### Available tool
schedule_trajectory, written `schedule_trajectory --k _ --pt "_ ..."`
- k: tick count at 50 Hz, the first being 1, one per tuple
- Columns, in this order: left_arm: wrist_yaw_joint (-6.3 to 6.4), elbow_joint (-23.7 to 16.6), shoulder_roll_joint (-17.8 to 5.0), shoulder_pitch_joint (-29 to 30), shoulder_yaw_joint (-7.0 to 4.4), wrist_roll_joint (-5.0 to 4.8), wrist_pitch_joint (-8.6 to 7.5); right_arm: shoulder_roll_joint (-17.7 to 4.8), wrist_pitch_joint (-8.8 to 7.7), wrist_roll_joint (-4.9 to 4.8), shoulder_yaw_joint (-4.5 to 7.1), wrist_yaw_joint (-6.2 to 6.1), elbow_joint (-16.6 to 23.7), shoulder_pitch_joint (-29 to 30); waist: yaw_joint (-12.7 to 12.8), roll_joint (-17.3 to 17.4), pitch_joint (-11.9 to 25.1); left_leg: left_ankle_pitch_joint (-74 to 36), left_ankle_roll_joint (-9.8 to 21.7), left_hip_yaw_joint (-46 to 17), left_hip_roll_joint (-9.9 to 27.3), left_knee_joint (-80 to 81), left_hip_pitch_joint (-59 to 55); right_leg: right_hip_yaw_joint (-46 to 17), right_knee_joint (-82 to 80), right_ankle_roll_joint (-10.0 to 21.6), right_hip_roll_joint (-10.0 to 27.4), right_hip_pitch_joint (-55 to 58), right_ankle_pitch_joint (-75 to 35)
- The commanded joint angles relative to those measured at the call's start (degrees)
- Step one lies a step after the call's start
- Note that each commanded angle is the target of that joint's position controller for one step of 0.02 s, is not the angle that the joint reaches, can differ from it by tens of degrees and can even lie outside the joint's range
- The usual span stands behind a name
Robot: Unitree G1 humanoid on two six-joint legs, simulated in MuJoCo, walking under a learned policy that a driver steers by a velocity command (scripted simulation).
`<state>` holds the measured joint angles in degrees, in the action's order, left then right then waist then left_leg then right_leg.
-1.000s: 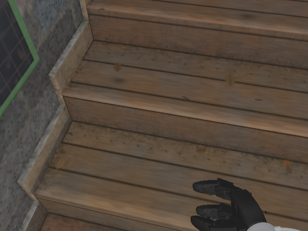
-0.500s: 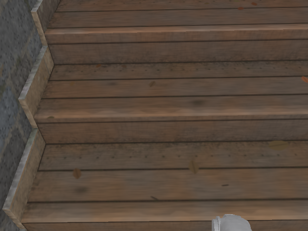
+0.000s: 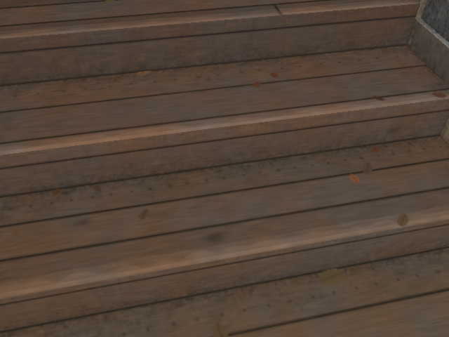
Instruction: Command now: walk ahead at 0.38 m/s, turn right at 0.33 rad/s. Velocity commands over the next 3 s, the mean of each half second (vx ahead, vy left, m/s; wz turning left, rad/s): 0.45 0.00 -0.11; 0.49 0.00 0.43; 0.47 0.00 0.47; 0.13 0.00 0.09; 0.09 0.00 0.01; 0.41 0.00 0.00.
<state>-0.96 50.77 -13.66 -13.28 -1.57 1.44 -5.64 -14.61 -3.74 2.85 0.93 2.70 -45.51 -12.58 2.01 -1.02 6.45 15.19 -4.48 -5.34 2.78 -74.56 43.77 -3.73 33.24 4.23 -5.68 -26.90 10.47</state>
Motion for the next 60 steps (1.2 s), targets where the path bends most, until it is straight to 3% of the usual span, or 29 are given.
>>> schedule_trajectory --k 1,6,7,8,11,13,17,19,20,21,22,24,26,28,29,30,31,33,36,38,42,48,52,54,56,57,58,59,60 --pt "-0.31 -9.2 -11.1 14.1 -3.32 -0.49 -1.42 -4.4 -0.82 -0.56 1.42 0.72 0.0 -9.3 -6.3 -3.7 -2.5 2.2 -1.4 5.2 -0.5 16.6 -27.1 -10.5 -17.1 8.7 9.5 -11.4 14.7" --pt "-1.89 -8.1 -4.3 4.7 -3.09 -1.66 2.02 -2.7 -3.67 -1.3 0.7 0.69 -1.4 -14.4 -3.6 2.2 -3.9 4.9 6.9 0.3 1.7 46.1 -35.1 -15.8 9.7 8.8 8.0 -4.4 16.6" --pt "-2.11 -9.0 0.4 1.9 -1.98 -1.58 1.35 -11.0 -4.02 -1.44 2.85 0.7 -0.2 -14.6 -2.4 15.2 -2.6 -4.4 21.1 -20.2 13.0 48.2 -42.8 -5.8 28.2 2.4 -1.9 -19.7 14.7" --pt "-2.51 -10.8 -1.6 6.1 -2.59 0.4 0.72 -13.2 -3.7 0.43 3.91 0.7 0.2 -16.0 -6.0 18.1 -7.3 16.2 30.7 -47.5 21.3 60.3 -47.4 -8.9 39.9 1.5 -3.7 -40.1 17.6" --pt "-0.16 -6.8 -3.1 9.5 -2.12 -0.25 -0.15 -2.6 -2.61 1.79 1.32 0.66 -2.2 -14.0 -6.4 3.9 -10.8 11.7 24.9 -29.2 14.2 58.3 -45.8 -12.2 62.9 4.0 -0.5 -53.4 -3.6" --pt "-0.46 -5.9 -2.7 11.6 -1.57 1.61 0.68 2.0 -1.9 1.54 -0.9 0.65 -4.7 -16.1 -5.8 4.6 -9.9 2.6 23.9 -19.1 12.2 58.9 -42.6 -7.6 70.3 4.8 1.3 -51.9 -2.2" --pt "-1.11 -9.0 3.0 18.3 2.23 0.25 0.79 6.2 -0.84 4.35 -3.71 1.12 -14.1 -26.5 -7.9 3.0 -11.1 2.5 21.9 -10.4 11.7 59.0 -45.3 -3.2 90.8 10.8 4.4 -70.3 8.6" --pt "-1.35 -12.2 3.7 23.4 3.69 0.11 1.18 5.9 -1.71 5.0 -3.9 0.84 -14.3 -25.1 -7.5 3.9 -8.6 -1.5 19.9 -5.1 9.2 62.5 -41.1 2.8 82.6 10.9 7.6 -65.8 5.6" --pt "-0.22 -18.0 6.5 27.9 3.57 1.93 2.78 0.1 -3.51 -3.89 -1.49 -3.0 -13.6 -21.9 -3.8 2.4 -18.4 -6.6 17.5 -7.8 10.8 67.6 -31.9 9.0 82.9 2.9 8.4 -59.3 15.2" --pt "0.44 -19.8 5.1 30.5 3.83 0.79 3.93 -0.5 -4.09 -5.33 -1.48 -4.79 -13.9 -22.4 -4.2 -2.6 -20.4 -1.9 16.8 -6.1 9.7 72.2 -27.9 10.5 73.4 0.0 10.4 -54.4 14.0" --pt "-0.72 -21.0 2.7 39.8 5.57 -0.12 5.24 5.4 -3.19 3.87 -4.49 0.86 -19.2 -33.1 -10.4 8.3 -2.1 0.4 17.6 -4.6 10.3 70.9 -35.8 9.1 62.2 6.2 12.8 -53.2 -0.9" --pt "-3.35 -23.0 5.0 44.0 6.26 2.71 8.01 4.9 -2.13 1.76 -3.86 4.99 -17.9 -28.4 -6.2 9.9 -6.9 -24.8 21.1 -1.0 10.3 78.7 -20.1 16.0 49.5 6.1 8.6 -28.3 7.9" --pt "-5.01 -19.8 3.0 37.3 5.66 0.74 6.73 -3.8 -4.22 0.56 -1.75 5.87 -17.4 -29.1 -2.2 13.5 -2.3 -79.3 21.2 1.5 12.2 69.9 -34.8 19.7 43.2 3.8 3.5 -19.2 12.1" --pt "-4.11 -14.6 0.8 22.0 4.34 0.81 7.26 -9.1 -4.16 -0.58 1.31 5.28 -17.1 -26.3 3.5 16.4 2.0 -98.3 14.8 3.7 12.7 58.8 -45.4 17.6 30.6 3.5 1.0 -4.4 6.6" --pt "-3.16 -10.8 -1.4 8.9 2.73 2.35 7.13 -8.4 -3.83 0.61 2.51 4.96 -17.3 -25.5 7.8 11.1 9.5 -87.5 10.7 1.9 11.2 44.0 -33.6 8.2 26.7 6.1 4.0 17.5 -8.2" --pt "-3.01 -7.5 -1.8 -3.5 2.5 -0.07 5.96 1.3 -4.15 3.72 0.11 5.49 -16.1 -32.8 8.7 -6.6 25.8 -46.4 10.6 -4.0 3.2 28.8 -9.2 -20.0 14.9 15.2 16.0 46.1 -7.1" --pt "-2.19 -0.4 -4.5 -18.6 0.59 2.49 6.36 2.2 -2.61 0.92 1.56 6.04 -17.5 -29.2 11.3 -8.8 26.4 -9.8 9.7 -10.9 -4.4 4.3 -7.4 -42.7 -0.9 17.1 24.9 41.7 -3.8" --pt "-1.42 3.0 -7.3 -9.5 -0.77 0.8 1.98 6.2 -3.01 -1.69 2.25 5.16 -16.1 -17.7 5.3 -5.4 3.0 -14.6 9.8 -12.6 -3.4 -29.6 3.4 -33.2 -5.4 11.5 24.1 12.3 12.0" --pt "-2.13 4.0 7.6 5.9 2.97 0.6 2.23 8.2 -2.5 -0.84 0.46 3.67 -12.7 -8.1 -3.4 4.2 1.9 -14.6 16.7 -8.4 0.0 -43.7 9.5 -18.0 -8.4 9.7 26.0 3.5 0.1" --pt "-2.23 5.8 9.0 6.2 3.72 2.88 2.02 9.9 -0.69 -1.54 -0.42 3.38 -11.9 -6.9 -7.6 4.1 -0.9 -16.9 20.2 -8.6 0.4 -42.8 14.9 -6.9 -10.4 5.1 23.3 0.8 -4.9" --pt "-0.87 7.9 6.4 1.9 3.11 4.85 0.57 8.8 -0.16 -2.93 -1.18 4.37 -9.9 -1.4 -6.6 -3.0 -3.7 -11.3 21.3 -2.0 -1.2 -52.7 21.4 8.4 -17.3 4.9 18.2 0.2 -4.1" --pt "-2.36 17.2 4.0 -18.7 5.07 8.67 1.07 3.8 0.32 -2.75 -2.92 2.13 1.2 20.5 -1.6 1.2 -4.6 -14.0 23.7 -0.2 -0.1 -36.7 44.4 11.7 -20.2 3.3 20.0 25.4 -8.8" --pt "-4.07 16.2 2.2 -20.5 5.34 5.63 0.98 6.4 4.73 -2.63 -3.23 1.72 5.4 31.4 -0.9 -3.9 -6.5 -4.9 18.6 12.5 2.1 -15.3 28.0 17.7 -27.4 3.4 22.3 19.7 -33.2" --pt "-3.93 15.5 -6.0 -20.7 4.03 3.23 -1.96 6.3 5.05 -3.06 -2.68 3.15 6.4 26.9 -6.8 -7.8 -3.5 -3.8 16.3 19.0 -5.4 -11.2 1.7 21.2 -21.5 4.2 23.2 11.8 -87.9" --pt "-4.01 13.3 -13.0 -15.8 1.69 1.34 -3.0 1.7 4.25 -3.05 -0.38 2.91 3.1 14.8 -11.7 -9.2 -3.8 2.8 14.3 18.4 -11.0 10.7 -3.8 20.2 -11.3 3.6 25.9 25.5 -95.6" --pt "-4.7 13.0 -12.5 -14.4 1.44 3.12 -3.05 -1.5 3.36 -3.06 1.32 1.47 0.1 6.3 -12.4 -9.8 0.1 0.0 15.4 15.1 -12.1 12.8 -17.2 20.1 -1.8 2.7 25.4 21.0 -97.5" --pt "-5.08 12.4 -8.0 -17.5 2.01 6.54 -3.19 -4.4 2.99 -3.75 2.58 -0.07 -3.7 -6.9 -13.0 -3.3 11.0 -16.3 21.0 0.0 -8.6 10.6 -43.1 15.6 15.2 -0.4 22.5 2.1 -84.7" --pt "-6.85 12.2 -6.0 -15.0 2.29 6.27 -2.02 -5.3 3.49 -0.42 3.07 -0.99 -9.1 -19.9 -15.9 4.7 14.0 -15.1 25.3 -19.9 -2.0 30.3 -55.8 12.8 34.3 -1.9 12.5 -13.8 -24.6" --pt "-7.64 9.3 -3.8 -10.6 1.34 1.43 -0.65 -7.4 3.89 1.37 3.88 -0.38 -9.3 -23.0 -15.9 7.2 11.5 -1.0 28.1 -40.4 5.1 47.4 -47.4 -1.5 60.7 -0.3 3.8 -20.5 -6.9"
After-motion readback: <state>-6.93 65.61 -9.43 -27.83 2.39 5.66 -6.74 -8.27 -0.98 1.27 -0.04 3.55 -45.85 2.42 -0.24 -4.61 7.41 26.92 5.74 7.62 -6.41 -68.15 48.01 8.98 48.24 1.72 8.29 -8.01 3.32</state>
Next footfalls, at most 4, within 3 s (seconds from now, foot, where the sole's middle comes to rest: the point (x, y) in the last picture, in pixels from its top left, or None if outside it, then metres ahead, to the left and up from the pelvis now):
0.12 left None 0.06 0.15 -0.76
0.56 right None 0.47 -0.11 -0.61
1.12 left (196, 222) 0.75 0.13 -0.45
1.58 right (244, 98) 1.11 0.01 -0.30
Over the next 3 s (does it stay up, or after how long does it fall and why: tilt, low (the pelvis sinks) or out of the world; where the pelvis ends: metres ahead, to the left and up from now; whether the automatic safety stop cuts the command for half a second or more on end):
stays up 1.24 0.17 0.49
